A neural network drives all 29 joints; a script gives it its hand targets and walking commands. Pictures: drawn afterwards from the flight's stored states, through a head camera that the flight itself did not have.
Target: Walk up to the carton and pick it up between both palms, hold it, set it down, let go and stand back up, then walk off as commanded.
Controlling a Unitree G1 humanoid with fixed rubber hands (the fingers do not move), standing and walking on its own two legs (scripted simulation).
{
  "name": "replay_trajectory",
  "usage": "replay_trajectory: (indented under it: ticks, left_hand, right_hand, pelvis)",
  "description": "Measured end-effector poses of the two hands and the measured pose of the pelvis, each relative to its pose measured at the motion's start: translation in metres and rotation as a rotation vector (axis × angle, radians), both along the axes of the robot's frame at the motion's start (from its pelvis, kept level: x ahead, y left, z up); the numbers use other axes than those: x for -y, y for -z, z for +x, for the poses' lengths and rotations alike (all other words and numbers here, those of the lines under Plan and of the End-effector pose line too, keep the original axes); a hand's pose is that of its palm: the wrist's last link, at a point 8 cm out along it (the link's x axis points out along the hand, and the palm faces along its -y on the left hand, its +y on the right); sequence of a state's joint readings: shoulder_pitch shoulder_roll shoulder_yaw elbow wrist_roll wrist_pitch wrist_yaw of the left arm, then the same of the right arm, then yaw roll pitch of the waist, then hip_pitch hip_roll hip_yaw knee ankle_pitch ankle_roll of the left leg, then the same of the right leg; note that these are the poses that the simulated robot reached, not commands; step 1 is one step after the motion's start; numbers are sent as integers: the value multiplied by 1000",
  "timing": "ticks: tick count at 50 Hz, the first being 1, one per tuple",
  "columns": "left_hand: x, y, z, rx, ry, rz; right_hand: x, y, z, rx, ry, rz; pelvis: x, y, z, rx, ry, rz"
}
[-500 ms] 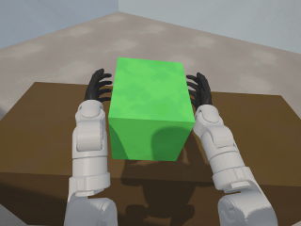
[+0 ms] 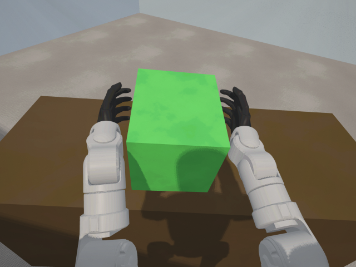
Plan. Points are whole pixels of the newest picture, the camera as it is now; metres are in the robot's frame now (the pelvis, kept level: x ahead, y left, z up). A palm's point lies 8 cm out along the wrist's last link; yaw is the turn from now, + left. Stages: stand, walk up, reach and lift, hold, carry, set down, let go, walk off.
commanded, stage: hold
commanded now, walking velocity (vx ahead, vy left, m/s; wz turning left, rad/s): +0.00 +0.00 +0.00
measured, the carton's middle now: (173, 131) +0.38 +0.01 +0.13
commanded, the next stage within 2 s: none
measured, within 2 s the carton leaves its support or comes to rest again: neither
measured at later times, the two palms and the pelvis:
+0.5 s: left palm (113, 122) +0.35 +0.14 +0.19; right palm (241, 126) +0.35 -0.13 +0.17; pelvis -0.01 -0.01 +0.00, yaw +0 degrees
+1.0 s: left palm (110, 124) +0.34 +0.14 +0.19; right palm (239, 128) +0.34 -0.13 +0.17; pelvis -0.01 +0.00 +0.00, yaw +0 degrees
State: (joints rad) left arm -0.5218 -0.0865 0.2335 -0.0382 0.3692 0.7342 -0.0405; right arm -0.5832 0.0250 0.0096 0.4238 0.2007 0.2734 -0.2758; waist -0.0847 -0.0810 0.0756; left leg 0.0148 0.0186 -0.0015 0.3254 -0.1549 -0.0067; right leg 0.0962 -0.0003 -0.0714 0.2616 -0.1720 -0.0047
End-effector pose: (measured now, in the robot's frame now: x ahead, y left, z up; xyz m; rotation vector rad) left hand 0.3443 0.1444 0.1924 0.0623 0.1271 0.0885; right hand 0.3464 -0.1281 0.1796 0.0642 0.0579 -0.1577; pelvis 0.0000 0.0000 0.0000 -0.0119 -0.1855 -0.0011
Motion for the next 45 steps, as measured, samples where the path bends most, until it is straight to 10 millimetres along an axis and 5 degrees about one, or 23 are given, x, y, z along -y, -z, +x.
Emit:
replay_trajectory:
  ticks: [45]
  left_hand:
    - [3, 6, 0, -44, -1, 7]
  right_hand:
    - [3, 11, -3, -44, 6, -6]
  pelvis:
    - [3, 0, -7, 2, 3, 3]
